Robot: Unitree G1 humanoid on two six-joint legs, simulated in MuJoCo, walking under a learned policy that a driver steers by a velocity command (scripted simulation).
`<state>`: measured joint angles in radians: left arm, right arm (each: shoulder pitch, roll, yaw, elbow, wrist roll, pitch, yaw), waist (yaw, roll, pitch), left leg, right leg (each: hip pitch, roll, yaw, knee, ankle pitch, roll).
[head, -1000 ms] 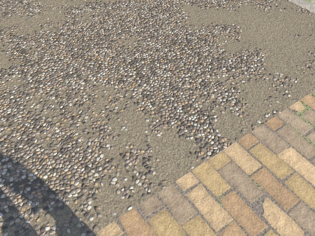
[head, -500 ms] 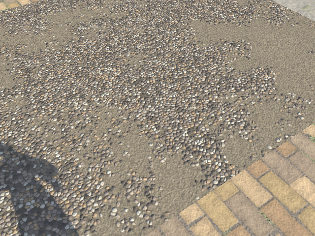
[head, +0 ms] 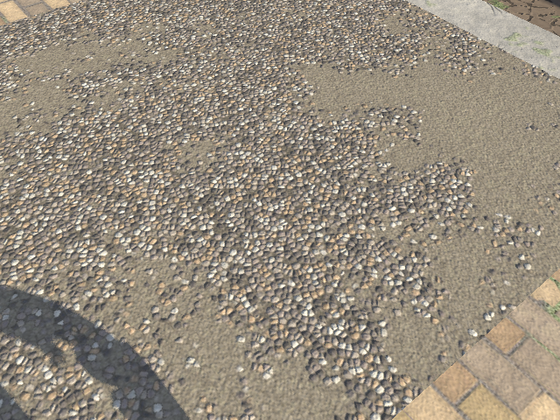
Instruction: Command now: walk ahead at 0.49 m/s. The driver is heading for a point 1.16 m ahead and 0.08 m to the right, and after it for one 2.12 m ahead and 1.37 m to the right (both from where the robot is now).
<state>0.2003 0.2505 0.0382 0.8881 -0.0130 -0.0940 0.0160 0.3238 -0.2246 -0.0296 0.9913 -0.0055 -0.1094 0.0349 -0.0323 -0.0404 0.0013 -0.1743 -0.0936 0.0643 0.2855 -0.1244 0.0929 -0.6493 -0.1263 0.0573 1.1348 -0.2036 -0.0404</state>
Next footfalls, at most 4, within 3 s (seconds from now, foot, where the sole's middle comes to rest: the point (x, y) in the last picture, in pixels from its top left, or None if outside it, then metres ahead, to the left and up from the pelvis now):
0.30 right None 0.34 -0.17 -0.78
0.86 left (252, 369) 0.65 0.07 -0.78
1.44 right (331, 264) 0.97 -0.16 -0.78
2.00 left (249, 193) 1.26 0.08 -0.78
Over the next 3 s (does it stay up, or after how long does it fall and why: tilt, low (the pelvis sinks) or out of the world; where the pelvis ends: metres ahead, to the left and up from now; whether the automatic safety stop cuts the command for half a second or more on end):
stays up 1.58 -0.22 -0.01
